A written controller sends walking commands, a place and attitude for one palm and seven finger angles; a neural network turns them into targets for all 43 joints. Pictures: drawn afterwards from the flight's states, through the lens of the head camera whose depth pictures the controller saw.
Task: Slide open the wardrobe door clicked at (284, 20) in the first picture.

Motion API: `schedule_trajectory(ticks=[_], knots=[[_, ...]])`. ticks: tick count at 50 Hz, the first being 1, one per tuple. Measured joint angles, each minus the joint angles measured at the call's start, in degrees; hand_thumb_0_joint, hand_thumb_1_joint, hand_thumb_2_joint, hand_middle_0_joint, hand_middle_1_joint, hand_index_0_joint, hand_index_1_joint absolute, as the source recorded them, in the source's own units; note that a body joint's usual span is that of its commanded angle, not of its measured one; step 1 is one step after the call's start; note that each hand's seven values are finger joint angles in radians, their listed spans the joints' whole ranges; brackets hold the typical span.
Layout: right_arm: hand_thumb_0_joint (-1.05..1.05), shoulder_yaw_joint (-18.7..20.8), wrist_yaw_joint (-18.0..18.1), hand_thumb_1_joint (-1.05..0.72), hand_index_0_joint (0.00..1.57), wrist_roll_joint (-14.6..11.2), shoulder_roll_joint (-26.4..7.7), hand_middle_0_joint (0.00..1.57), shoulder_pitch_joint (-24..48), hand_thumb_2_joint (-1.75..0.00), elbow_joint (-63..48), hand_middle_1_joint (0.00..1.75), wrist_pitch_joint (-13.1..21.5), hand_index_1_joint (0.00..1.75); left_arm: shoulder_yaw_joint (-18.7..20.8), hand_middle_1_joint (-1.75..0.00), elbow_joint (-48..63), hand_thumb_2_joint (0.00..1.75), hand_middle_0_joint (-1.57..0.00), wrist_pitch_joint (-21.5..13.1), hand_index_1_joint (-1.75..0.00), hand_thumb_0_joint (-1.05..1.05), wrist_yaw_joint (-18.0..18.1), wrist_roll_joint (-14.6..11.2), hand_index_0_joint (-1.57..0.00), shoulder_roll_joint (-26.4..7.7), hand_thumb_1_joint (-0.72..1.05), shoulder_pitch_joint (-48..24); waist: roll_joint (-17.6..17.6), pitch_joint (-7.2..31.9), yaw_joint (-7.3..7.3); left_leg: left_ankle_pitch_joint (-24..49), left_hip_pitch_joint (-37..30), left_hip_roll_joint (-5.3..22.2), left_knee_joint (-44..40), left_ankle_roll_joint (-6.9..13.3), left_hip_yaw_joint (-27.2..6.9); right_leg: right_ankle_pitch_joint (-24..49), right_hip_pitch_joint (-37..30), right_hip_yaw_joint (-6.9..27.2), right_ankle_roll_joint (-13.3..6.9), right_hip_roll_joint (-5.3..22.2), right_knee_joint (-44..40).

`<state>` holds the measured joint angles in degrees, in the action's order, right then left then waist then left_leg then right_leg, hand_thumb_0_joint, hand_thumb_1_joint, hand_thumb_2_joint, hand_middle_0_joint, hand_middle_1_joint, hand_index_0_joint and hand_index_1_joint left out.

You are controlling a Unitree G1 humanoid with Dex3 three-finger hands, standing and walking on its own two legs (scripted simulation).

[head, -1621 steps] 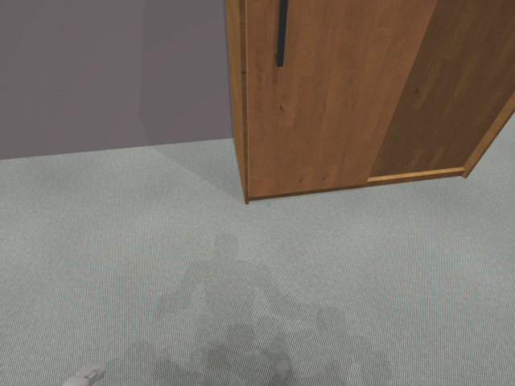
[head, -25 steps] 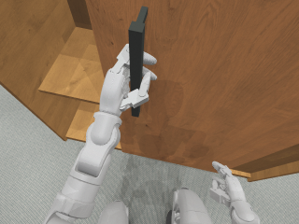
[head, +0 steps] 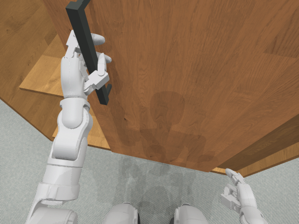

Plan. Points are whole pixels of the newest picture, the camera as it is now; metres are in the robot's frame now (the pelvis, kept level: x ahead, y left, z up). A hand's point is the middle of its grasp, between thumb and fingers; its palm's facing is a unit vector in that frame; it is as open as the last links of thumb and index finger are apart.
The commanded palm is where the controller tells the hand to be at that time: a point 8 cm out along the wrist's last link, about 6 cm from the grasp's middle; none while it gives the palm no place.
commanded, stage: step sideways, sliding the door along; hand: left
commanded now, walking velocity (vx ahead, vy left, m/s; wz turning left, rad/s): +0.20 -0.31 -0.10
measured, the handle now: (97, 61) +0.43 +0.19 +0.15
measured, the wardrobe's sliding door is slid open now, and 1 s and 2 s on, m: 0.42 0.42 0.42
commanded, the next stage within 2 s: stop walking and hold the door there in 0.02 s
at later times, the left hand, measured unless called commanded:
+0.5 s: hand (100, 72) +0.39 +0.17 +0.16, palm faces +0.38 -0.86 -0.33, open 6.1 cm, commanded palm +0.35 +0.20 +0.14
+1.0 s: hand (101, 74) +0.38 +0.16 +0.16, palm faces +0.27 -0.94 -0.22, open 5.9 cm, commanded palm +0.35 +0.20 +0.14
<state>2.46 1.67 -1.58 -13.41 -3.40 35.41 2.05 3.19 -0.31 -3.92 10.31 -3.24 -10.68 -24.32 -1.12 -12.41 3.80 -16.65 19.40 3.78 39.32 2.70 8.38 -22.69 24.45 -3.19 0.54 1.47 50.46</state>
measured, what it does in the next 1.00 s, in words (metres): steps on the spot: right foot, then left foot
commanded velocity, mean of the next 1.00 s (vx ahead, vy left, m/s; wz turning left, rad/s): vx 0.01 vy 0.06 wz -0.01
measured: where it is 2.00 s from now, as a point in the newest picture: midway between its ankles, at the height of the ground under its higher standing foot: outside the picture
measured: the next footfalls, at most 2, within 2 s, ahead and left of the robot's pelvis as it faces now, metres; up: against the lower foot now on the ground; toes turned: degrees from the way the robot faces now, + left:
right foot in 0.40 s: +0.10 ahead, -0.23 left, +0.00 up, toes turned -11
left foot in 0.74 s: +0.07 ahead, +0.03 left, +0.00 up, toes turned -5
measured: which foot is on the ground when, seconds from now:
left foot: down 0.00-0.40, up 0.42-0.72, down 0.74-1.00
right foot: up 0.00-0.38, down 0.40-0.76, up 0.78-0.96, down 0.98-1.00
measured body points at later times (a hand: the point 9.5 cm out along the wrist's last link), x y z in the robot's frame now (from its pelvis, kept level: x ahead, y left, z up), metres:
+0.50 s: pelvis +0.01 -0.09 +0.01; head +0.04 -0.13 +0.45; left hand +0.36 +0.21 +0.18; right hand +0.19 -0.35 -0.09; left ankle +0.01 +0.04 -0.68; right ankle +0.06 -0.22 -0.72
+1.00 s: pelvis -0.04 -0.05 +0.01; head -0.04 -0.04 +0.46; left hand +0.36 +0.21 +0.17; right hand +0.02 -0.31 -0.09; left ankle +0.03 +0.03 -0.72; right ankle -0.06 -0.18 -0.72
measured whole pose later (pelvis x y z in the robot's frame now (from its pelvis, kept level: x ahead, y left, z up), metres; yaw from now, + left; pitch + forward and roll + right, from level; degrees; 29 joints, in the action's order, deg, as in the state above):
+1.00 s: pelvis -0.04 -0.05 +0.01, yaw -13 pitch -1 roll -1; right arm -2.5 4.4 -1.7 -12.5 -16.1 40.5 3.5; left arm 19.1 -27.9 -6.6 7.1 -2.0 -26.2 -20.7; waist 0.5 -0.5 -0.9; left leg -12.7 17.1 2.4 31.1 2.3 7.6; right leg -13.4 12.9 -1.3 0.7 0.8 28.2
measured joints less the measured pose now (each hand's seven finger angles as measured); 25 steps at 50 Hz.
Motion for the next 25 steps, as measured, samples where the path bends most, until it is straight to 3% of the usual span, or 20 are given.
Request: schedule_trajectory(ticks=[2,4,8,11,15,18,20,21,23,25], knots=[[0.01,0.0,-1.5,-0.91,0.20,-0.5,0.5,0.20,-0.6,-0.90,0.5,0.30,-0.8,0.30,-0.4,-1.40,-1.3,0.82,-0.46,-0.1,-1.39,0.04,-1.0,0.5,-0.27,-0.3,0.78,-1.6,0.8,-1.3,1.25,-2.5,-1.1,1.3,0.3,1.0,-0.6,-3.1,3.6,2.2,-0.2,-1.5,11.6],[0.01,-0.6,-2.4,-0.91,0.20,-0.5,1.1,0.20,-1.4,-0.90,1.1,0.30,-0.9,0.30,-0.6,-1.40,-1.9,0.81,-0.46,0.3,-1.38,0.04,-1.5,1.0,-0.28,-0.7,0.77,-1.8,0.9,-1.4,1.93,-2.1,-2.5,3.1,-2.1,0.1,-1.4,-1.6,6.6,2.4,-0.1,-1.3,19.3],[0.01,-1.8,-3.0,-0.90,0.20,-0.1,2.7,0.20,-2.6,-0.90,1.1,0.30,-1.0,0.30,0.2,-1.40,-2.9,0.81,-0.45,-0.2,-1.38,0.03,-3.4,1.5,-0.29,-1.9,0.77,-1.1,0.6,-0.6,2.94,1.6,-4.7,6.6,-8.5,-2.1,-2.4,5.0,10.8,2.9,1.0,0.8,24.6],[0.01,-2.7,-1.8,-0.90,0.21,0.4,4.5,0.20,-2.2,-0.90,0.4,0.30,-2.4,0.30,2.8,-1.40,-4.4,0.81,-0.45,-1.5,-1.38,0.00,-5.8,1.2,-0.31,-7.2,0.73,2.0,0.3,1.5,1.89,3.3,-6.3,9.2,-12.1,-3.3,-1.7,6.4,11.1,2.3,2.1,1.4,20.2],[0.01,-3.4,-0.6,-0.90,0.21,-0.1,4.8,0.20,-3.3,-0.90,-0.8,0.30,-1.0,0.30,5.9,-1.40,-7.3,0.81,-0.45,-0.9,-1.39,-0.02,-5.9,0.4,-0.34,-10.4,0.70,4.9,-0.8,3.6,1.33,3.7,-8.8,10.6,-14.0,-4.9,-0.2,7.2,5.7,-0.9,2.4,1.5,4.5],[0.01,-4.4,0.1,-0.90,0.21,-0.3,4.0,0.20,-4.0,-0.90,-1.7,0.30,0.2,0.30,9.2,-1.40,-10.5,0.80,-0.45,-0.3,-1.39,-0.04,-5.5,-0.1,-0.35,-12.9,0.68,6.9,-1.2,5.2,0.40,2.0,-9.1,10.1,-11.4,-6.2,0.8,8.9,-1.1,-3.0,2.2,0.2,-9.4],[0.01,-5.1,0.5,-0.90,0.21,-0.6,3.6,0.20,-4.7,-0.90,-2.2,0.30,0.8,0.30,11.2,-1.40,-12.8,0.80,-0.45,0.5,-1.40,-0.07,-5.4,-0.2,-0.34,-15.5,0.66,7.7,1.1,7.1,-0.49,-1.1,-7.7,7.8,-6.4,-6.8,1.7,15.5,-6.5,-2.4,1.5,1.0,-18.6],[0.01,-5.4,0.7,-0.90,0.21,-0.6,2.8,0.20,-4.5,-0.90,-2.0,0.30,0.9,0.30,12.8,-1.40,-14.1,0.80,-0.45,0.4,-1.40,-0.08,-5.2,0.0,-0.33,-16.2,0.65,8.1,1.6,8.1,-1.05,-4.2,-5.8,6.5,-2.4,-6.5,1.3,12.3,-7.1,-1.6,0.7,1.8,-19.5],[0.01,-4.6,1.5,-0.90,0.21,-0.4,-0.3,0.20,-1.8,-0.90,0.2,0.30,0.7,0.30,16.6,-1.40,-16.6,0.79,-0.45,-0.3,-1.40,-0.10,-4.4,0.3,-0.32,-14.5,0.64,9.4,-2.7,7.7,-2.28,-10.8,-1.9,4.3,6.9,-5.1,-3.7,9.1,-5.5,-1.1,-0.2,0.6,-16.5],[0.01,-3.1,2.0,-0.90,0.21,-0.6,-2.4,0.20,-0.7,-0.90,2.0,0.30,0.7,0.30,18.5,-1.40,-18.7,0.78,-0.45,-0.5,-1.40,-0.11,-4.6,0.2,-0.34,-14.2,0.63,10.2,-3.9,7.2,-2.85,-12.6,1.8,0.0,15.4,-4.9,-6.0,10.6,-5.1,0.4,0.0,0.9,-17.4]])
